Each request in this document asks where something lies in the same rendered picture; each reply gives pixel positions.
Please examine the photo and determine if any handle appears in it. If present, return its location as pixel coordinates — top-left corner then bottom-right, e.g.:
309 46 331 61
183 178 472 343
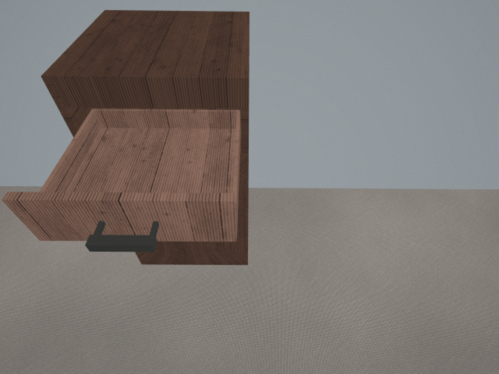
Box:
85 221 159 252

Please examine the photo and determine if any cabinet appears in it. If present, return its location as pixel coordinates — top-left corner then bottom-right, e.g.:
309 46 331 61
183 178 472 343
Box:
41 10 250 265

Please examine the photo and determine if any drawer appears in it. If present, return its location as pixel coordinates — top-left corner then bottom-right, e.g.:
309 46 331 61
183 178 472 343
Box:
2 109 241 242

